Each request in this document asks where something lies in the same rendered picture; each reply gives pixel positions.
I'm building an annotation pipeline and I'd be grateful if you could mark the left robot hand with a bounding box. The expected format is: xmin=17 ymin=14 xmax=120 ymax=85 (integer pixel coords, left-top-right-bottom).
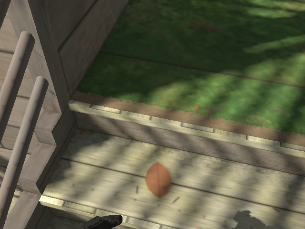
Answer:
xmin=79 ymin=215 xmax=123 ymax=229

